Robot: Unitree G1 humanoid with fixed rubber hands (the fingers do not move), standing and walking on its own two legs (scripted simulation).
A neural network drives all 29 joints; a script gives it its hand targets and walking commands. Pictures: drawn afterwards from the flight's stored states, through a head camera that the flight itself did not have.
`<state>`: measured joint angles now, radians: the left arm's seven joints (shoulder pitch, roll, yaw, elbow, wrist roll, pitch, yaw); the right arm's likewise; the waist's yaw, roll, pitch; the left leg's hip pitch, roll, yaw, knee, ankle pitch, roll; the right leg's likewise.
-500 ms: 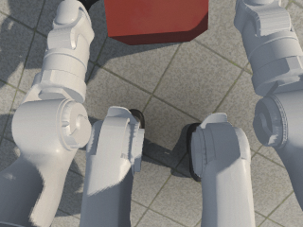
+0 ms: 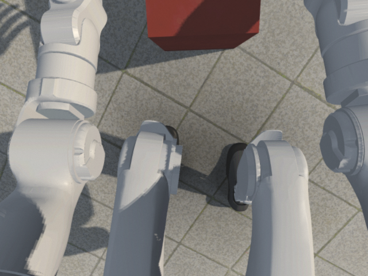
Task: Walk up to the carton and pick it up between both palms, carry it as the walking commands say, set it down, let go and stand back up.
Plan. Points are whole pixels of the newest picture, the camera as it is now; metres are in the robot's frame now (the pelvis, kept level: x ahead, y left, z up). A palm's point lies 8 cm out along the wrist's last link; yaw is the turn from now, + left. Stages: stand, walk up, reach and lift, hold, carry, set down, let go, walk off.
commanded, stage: set down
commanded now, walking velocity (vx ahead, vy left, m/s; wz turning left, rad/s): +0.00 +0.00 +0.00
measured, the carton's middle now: out of the picture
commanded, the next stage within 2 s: let go in 1.12 s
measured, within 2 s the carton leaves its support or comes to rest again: neither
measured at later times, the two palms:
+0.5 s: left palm out of the picture +0.54 +0.23 -0.02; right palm out of the picture +0.59 -0.12 -0.01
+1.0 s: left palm out of the picture +0.54 +0.24 +0.13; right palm out of the picture +0.59 -0.12 +0.14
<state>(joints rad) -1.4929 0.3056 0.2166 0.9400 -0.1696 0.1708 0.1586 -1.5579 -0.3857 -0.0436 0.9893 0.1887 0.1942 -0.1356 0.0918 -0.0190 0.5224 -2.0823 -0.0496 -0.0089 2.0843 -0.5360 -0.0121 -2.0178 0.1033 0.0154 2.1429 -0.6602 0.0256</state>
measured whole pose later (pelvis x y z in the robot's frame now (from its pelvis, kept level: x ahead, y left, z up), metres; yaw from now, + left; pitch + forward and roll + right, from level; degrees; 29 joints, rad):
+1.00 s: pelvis +0.01 +0.00 +0.25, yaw +0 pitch +26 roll -1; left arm -1.33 0.28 0.27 0.74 -0.11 0.32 0.13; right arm -1.43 -0.37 -0.16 0.86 0.09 0.31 -0.07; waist 0.10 -0.03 0.49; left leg -1.31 -0.04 -0.03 1.16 -0.31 0.00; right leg -1.26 0.08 0.06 1.19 -0.39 0.02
